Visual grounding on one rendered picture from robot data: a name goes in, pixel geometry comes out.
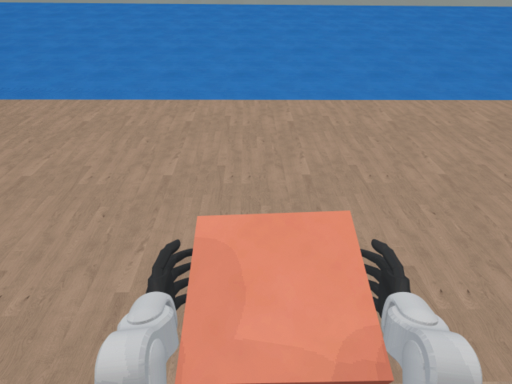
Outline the right robot hand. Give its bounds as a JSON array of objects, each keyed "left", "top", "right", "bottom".
[{"left": 360, "top": 239, "right": 411, "bottom": 318}]

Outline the left robot hand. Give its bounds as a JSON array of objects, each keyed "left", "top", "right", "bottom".
[{"left": 146, "top": 239, "right": 193, "bottom": 310}]

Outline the right robot forearm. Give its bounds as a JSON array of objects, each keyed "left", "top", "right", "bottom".
[{"left": 381, "top": 292, "right": 482, "bottom": 384}]

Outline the left robot forearm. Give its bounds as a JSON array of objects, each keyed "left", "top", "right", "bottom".
[{"left": 94, "top": 292, "right": 179, "bottom": 384}]

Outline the carton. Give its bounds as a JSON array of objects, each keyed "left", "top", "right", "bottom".
[{"left": 175, "top": 210, "right": 394, "bottom": 384}]

